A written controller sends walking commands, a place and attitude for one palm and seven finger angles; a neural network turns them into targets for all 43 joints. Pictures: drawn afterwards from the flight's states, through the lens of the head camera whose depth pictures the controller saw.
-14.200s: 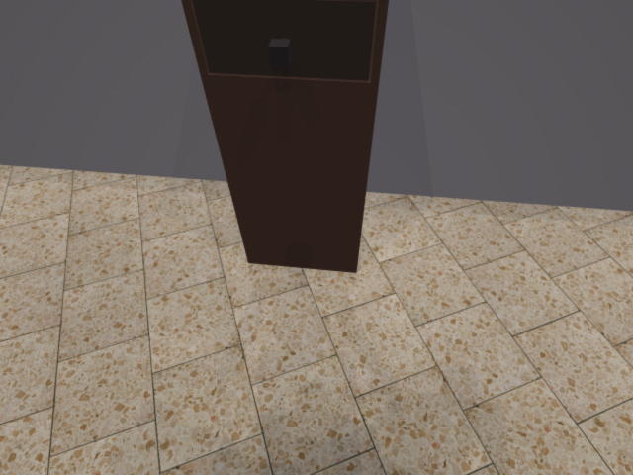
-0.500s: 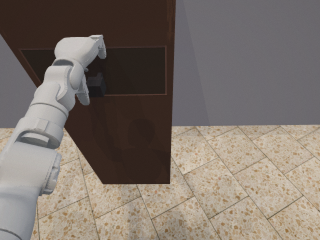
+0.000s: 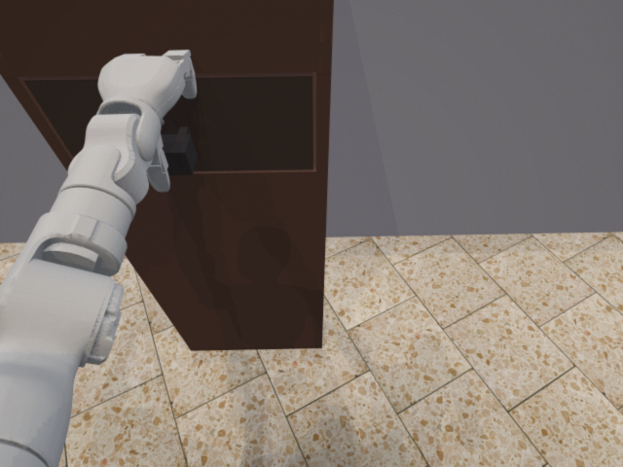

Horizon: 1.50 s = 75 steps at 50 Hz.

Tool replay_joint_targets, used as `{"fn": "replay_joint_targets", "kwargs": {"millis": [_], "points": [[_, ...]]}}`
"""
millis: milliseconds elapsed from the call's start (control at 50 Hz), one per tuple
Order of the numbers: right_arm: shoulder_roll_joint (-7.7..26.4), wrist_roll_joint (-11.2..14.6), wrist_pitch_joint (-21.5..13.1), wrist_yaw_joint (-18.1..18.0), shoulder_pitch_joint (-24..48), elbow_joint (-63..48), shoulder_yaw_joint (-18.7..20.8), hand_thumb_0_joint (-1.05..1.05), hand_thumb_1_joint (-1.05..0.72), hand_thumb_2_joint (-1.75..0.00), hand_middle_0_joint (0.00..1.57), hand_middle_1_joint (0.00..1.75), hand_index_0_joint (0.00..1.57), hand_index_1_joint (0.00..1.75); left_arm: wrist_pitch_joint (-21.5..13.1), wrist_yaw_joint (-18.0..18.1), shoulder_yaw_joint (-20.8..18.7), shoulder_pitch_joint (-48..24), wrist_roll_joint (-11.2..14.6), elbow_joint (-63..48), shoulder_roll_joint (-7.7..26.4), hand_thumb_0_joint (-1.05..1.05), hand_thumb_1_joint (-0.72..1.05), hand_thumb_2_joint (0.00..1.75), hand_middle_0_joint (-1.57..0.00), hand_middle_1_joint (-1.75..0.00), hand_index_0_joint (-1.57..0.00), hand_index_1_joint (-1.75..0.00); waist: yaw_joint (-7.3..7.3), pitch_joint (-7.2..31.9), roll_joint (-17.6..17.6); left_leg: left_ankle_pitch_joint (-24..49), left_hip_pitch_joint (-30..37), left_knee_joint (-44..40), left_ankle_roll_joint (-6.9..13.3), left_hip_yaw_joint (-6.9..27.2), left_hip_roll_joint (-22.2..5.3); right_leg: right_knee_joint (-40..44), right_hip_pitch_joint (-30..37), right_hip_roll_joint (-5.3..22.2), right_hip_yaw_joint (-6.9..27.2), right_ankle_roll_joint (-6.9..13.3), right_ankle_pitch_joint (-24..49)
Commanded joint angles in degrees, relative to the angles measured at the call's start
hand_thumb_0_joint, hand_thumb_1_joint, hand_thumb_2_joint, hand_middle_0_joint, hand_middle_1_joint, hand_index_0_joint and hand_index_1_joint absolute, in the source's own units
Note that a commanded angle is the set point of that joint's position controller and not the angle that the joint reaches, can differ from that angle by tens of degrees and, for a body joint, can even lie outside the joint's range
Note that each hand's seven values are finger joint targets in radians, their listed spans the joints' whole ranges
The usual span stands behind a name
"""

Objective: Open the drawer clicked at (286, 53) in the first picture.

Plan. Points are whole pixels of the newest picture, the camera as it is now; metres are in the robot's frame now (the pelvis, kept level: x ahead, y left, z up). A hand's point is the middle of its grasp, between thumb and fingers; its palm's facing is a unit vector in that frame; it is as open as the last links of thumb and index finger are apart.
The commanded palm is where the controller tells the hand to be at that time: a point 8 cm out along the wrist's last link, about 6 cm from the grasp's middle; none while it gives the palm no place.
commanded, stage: lower the fingers behind the handle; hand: left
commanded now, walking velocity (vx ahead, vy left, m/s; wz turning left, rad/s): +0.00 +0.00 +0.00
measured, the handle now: (180, 146) +0.53 +0.19 +0.12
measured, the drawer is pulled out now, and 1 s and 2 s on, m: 0.00 0.00 0.00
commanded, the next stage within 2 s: lift the fingers back up to retry in 0.98 s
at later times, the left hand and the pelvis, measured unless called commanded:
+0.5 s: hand (159, 125) +0.50 +0.19 +0.18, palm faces +0.08 +0.02 -1.00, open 13.7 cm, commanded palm +0.48 +0.21 +0.16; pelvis +0.00 +0.00 +0.00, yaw +0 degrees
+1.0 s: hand (160, 127) +0.50 +0.19 +0.18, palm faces +0.09 +0.02 -1.00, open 13.8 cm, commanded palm +0.48 +0.21 +0.16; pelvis +0.00 +0.00 +0.00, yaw +0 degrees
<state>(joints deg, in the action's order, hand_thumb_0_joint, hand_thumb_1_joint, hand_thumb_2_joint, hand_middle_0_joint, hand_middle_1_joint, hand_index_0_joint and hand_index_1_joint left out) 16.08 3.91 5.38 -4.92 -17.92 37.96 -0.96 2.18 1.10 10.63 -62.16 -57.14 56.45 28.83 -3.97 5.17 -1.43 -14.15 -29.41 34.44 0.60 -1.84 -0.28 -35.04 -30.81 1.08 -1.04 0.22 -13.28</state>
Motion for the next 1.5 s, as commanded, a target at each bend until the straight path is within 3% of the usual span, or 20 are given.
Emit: {"fn": "replay_joint_targets", "kwargs": {"millis": [0, 40, 80, 140, 280, 320, 380, 440, 580, 760, 840, 1000, 1060, 1140, 1200, 1300, 1360, 1420, 1460, 1480], "points": [[8.48, -0.17, -2.14, -0.89, -0.61, -5.73, 2.70, 0.00, -0.90, -0.90, 0.20, 0.30, 0.20, 0.30, 2.60, -1.72, -1.42, -17.84, -2.01, 0.87, 11.98, 0.00, -0.50, 0.30, -0.30, -1.20, -0.30, -1.20, -2.58, 6.42, 5.31, -11.29, 1.20, -6.19, 1.66, -0.61, 1.26, 8.71, 2.16, -1.06, 1.03, 0.41, -12.70], [8.47, -0.25, -2.13, -0.90, -0.75, -5.90, 2.62, 0.00, -0.90, -0.90, 0.20, 0.30, 0.20, 0.30, 2.69, -2.08, -0.51, -17.96, -1.99, 0.87, 11.10, 0.00, -0.50, 0.30, -0.30, -1.20, -0.30, -1.20, -2.69, 6.59, 5.42, -11.85, 1.00, -5.99, 1.58, -0.48, 1.27, 8.33, 1.55, -1.12, 0.76, 0.46, -13.21], [8.79, -0.22, -2.24, -1.10, -0.84, -5.95, 2.74, 0.00, -0.90, -0.90, 0.20, 0.30, 0.20, 0.30, 2.35, -2.24, -1.75, -17.73, -1.98, 0.82, 12.77, 0.00, -0.50, 0.30, -0.30, -1.20, -0.30, -1.20, -2.65, 7.13, 6.60, -10.92, 0.54, -5.41, 1.77, -0.63, 1.22, 8.52, 2.25, -1.01, 1.05, 0.41, -12.64], [8.60, -0.17, -2.17, -1.05, -0.93, -6.41, 2.64, 0.00, -0.90, -0.90, 0.20, 0.30, 0.20, 0.30, 2.35, -2.54, -0.19, -16.28, -1.98, 1.11, 10.69, 0.00, -0.50, 0.30, -0.30, -1.20, -0.30, -1.20, -2.62, 6.69, 5.86, -11.73, 0.23, -5.31, 1.58, -0.64, 1.28, 7.86, 1.03, -1.13, 0.63, 0.44, -13.24], [9.05, 0.00, -2.10, -1.29, -0.50, -7.23, 2.68, 0.00, -0.90, -0.90, 0.20, 0.30, 0.20, 0.30, 1.68, -2.76, -1.92, -13.22, -1.40, 0.85, 12.71, 0.00, -0.50, 0.30, -0.30, -1.20, -0.30, -1.20, -2.01, 6.97, 8.14, -10.80, -0.88, -4.34, 1.83, -1.08, 1.29, 8.39, 2.20, -0.95, 1.17, 0.38, -13.74], [8.80, 0.07, -2.06, -1.27, -0.18, -7.65, 2.49, 0.00, -0.90, -0.90, 0.20, 0.30, 0.20, 0.30, 1.77, -2.84, -0.66, -12.29, -1.17, 0.49, 11.06, 0.00, -0.50, 0.30, -0.30, -1.20, -0.30, -1.20, -1.80, 6.00, 6.97, -11.28, -0.76, -4.70, 1.71, -1.07, 1.46, 8.16, 1.37, -1.03, 0.86, 0.45, -14.15], [9.33, 0.39, -2.16, -1.50, 0.41, -7.69, 2.53, 0.00, -0.90, -0.90, 0.20, 0.30, 0.20, 0.30, 1.65, -2.93, -1.44, -12.66, -1.01, 0.00, 12.77, 0.00, -0.50, 0.30, -0.30, -1.20, -0.30, -1.20, -1.81, 6.06, 8.14, -11.57, -0.86, -4.65, 1.80, -1.04, 1.50, 8.44, 1.29, -1.14, 0.90, 0.41, -15.10], [9.08, 0.28, -2.00, -1.49, 0.32, -7.67, 2.39, 0.00, -0.90, -0.90, 0.20, 0.30, 0.20, 0.30, 1.86, -2.96, -0.67, -11.79, -1.00, -0.11, 11.79, 0.00, -0.50, 0.30, -0.30, -1.20, -0.30, -1.20, -1.82, 5.69, 6.26, -11.30, -0.38, -4.81, 1.63, -0.99, 1.49, 7.60, 0.40, -1.20, 0.46, 0.54, -14.18], [9.22, 0.48, -1.80, -1.40, 1.25, -8.10, 2.51, 0.00, -0.90, -0.90, 0.20, 0.30, 0.20, 0.30, 2.39, -3.01, 0.18, -10.31, -0.37, -2.18, 9.88, 0.00, -0.50, 0.30, -0.30, -1.20, -0.30, -1.20, -1.44, 6.74, 8.12, -9.61, 0.48, -4.50, 1.82, -1.18, 1.52, 7.81, 0.92, -1.43, 0.19, 0.61, -12.39], [8.44, 0.10, -1.13, -0.70, 1.18, -7.90, 2.57, 0.00, -0.90, -0.90, 0.20, 0.30, 0.20, 0.30, 4.23, -2.43, 1.99, -9.59, -0.65, -2.74, 5.90, 0.00, -0.50, 0.30, -0.30, -1.20, -0.30, -1.20, -1.51, 7.05, 5.01, -8.39, 3.00, -4.72, 1.45, -0.47, 1.15, 6.22, -0.77, -1.86, -0.98, 1.21, -9.30], [8.80, 0.10, -0.83, -1.06, 1.76, -7.70, 2.26, 0.00, -0.90, -0.90, 0.20, 0.30, 0.20, 0.30, 5.02, -2.42, 0.48, -11.24, -0.98, -1.88, 8.63, 0.00, -0.50, 0.30, -0.30, -1.20, -0.30, -1.20, -1.74, 6.15, 7.41, -8.79, 1.46, -4.65, 1.54, -0.58, 1.43, 6.89, 0.18, -1.62, -0.60, 0.93, -10.29], [8.34, 0.00, -0.30, -0.99, 1.77, -8.31, 2.18, 0.00, -0.90, -0.90, 0.20, 0.30, 0.20, 0.30, 4.42, -3.47, 1.17, -8.88, -0.88, -2.45, 7.36, 0.00, -0.50, 0.30, -0.30, -1.20, -0.30, -1.20, -1.19, 6.66, 6.15, -7.42, 1.80, -4.22, 1.51, -0.82, 1.47, 6.34, 0.92, -1.67, -0.60, 1.13, -8.98], [8.33, 0.09, -0.43, -1.05, 2.14, -8.34, 2.22, 0.00, -0.90, -0.90, 0.20, 0.30, 0.20, 0.30, 4.30, -3.69, 2.08, -10.64, -0.80, -3.39, 6.38, 0.00, -0.50, 0.30, -0.30, -1.20, -0.30, -1.20, -1.96, 5.36, 6.25, -8.53, 2.00, -4.30, 1.57, -0.77, 1.42, 6.64, -0.47, -1.62, -0.68, 1.01, -10.21], [8.41, 0.15, -0.45, -1.32, 1.66, -8.03, 2.04, 0.00, -0.90, -0.90, 0.20, 0.30, 0.20, 0.30, 4.35, -3.66, 0.50, -12.37, -0.72, -2.39, 9.29, 0.00, -0.50, 0.30, -0.30, -1.20, -0.30, -1.20, -2.07, 5.67, 5.91, -9.75, 1.19, -4.27, 1.44, -0.79, 1.45, 6.95, 0.36, -1.37, -0.09, 0.81, -11.54], [7.82, -0.02, -0.63, -1.03, 0.69, -7.81, 2.31, 0.00, -0.90, -0.90, 0.20, 0.30, 0.20, 0.30, 3.90, -3.39, 0.22, -13.59, -0.27, -3.58, 8.95, 0.00, -0.50, 0.30, -0.30, -1.20, -0.30, -1.20, -1.66, 7.75, 3.92, -9.43, 2.23, -4.21, 1.40, -0.71, 1.20, 6.59, 1.24, -1.37, 0.16, 0.84, -10.50], [7.20, -0.14, -0.58, -0.46, 0.19, -8.10, 2.67, 0.00, -0.90, -0.90, 0.20, 0.30, 0.20, 0.30, 2.48, -3.05, -2.18, -14.35, 0.38, -7.44, 10.28, 0.00, -0.50, 0.30, -0.30, -1.20, -0.30, -1.20, -0.32, 11.52, 4.08, -5.80, 3.54, -4.21, 1.62, -0.59, 1.15, 6.33, 5.44, -1.34, 0.67, 0.76, -6.49], [7.02, -0.05, -0.57, -0.37, 0.53, -8.15, 2.66, 0.00, -0.90, -0.90, 0.20, 0.30, 0.20, 0.30, 2.11, -2.94, -2.45, -14.85, 0.88, -8.54, 10.15, 0.00, -0.50, 0.30, -0.30, -1.20, -0.30, -1.20, -0.10, 10.70, 4.29, -6.23, 4.00, -5.03, 1.65, -0.41, 1.23, 7.02, 6.10, -1.39, 0.71, 0.65, -6.88], [7.14, -0.05, -0.73, -0.57, 0.71, -7.55, 2.71, 0.00, -0.90, -0.90, 0.20, 0.30, 0.20, 0.30, 1.68, -2.45, -5.32, -15.97, 1.08, -9.18, 13.60, 0.00, -0.50, 0.30, -0.30, -1.20, -0.30, -1.20, 0.16, 10.61, 5.05, -5.85, 4.24, -5.59, 1.90, -0.31, 1.22, 7.84, 7.82, -1.17, 1.17, 0.46, -6.88], [6.95, 0.08, -0.83, -0.53, 1.23, -7.66, 2.55, 0.00, -0.90, -0.90, 0.20, 0.30, 0.20, 0.30, 1.31, -2.62, -3.96, -18.02, 1.32, -10.35, 12.25, 0.00, -0.50, 0.30, -0.30, -1.20, -0.30, -1.20, -0.13, 9.78, 4.95, -5.96, 4.65, -6.24, 1.90, -0.10, 1.35, 8.25, 7.80, -1.20, 1.11, 0.43, -6.97], [7.12, 0.04, -1.04, -0.55, 1.32, -7.57, 2.84, 0.00, -0.90, -0.90, 0.20, 0.30, 0.20, 0.30, 0.56, -2.48, -5.71, -18.41, 1.58, -12.03, 14.00, 0.00, -0.50, 0.30, -0.30, -1.20, -0.30, -1.20, 0.28, 11.65, 5.08, -4.24, 5.65, -6.21, 2.00, -0.11, 1.19, 8.38, 9.46, -1.17, 1.36, 0.48, -5.71]]}}
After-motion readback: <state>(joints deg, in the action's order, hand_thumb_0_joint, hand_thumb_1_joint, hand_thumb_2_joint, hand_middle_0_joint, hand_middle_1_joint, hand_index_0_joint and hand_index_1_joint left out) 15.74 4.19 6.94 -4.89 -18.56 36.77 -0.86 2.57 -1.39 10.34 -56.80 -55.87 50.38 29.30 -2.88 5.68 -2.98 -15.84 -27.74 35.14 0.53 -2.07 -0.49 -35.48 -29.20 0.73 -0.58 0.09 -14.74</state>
